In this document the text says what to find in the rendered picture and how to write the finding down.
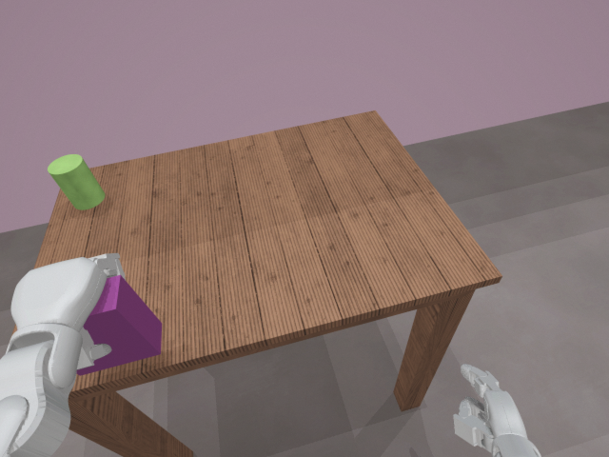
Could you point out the robot left hand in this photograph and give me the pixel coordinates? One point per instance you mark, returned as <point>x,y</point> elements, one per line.
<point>66,293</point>

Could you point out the robot right hand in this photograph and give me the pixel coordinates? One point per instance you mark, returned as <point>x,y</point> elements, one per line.
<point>480,423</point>

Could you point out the table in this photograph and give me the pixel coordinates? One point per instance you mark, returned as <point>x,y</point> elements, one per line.
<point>262,241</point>

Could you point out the right robot forearm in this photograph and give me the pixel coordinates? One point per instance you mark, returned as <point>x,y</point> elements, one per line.
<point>512,445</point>

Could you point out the left robot forearm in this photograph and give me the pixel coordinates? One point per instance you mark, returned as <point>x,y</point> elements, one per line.
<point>37,373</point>

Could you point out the sponge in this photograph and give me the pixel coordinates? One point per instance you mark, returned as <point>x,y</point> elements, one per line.
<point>122,320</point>

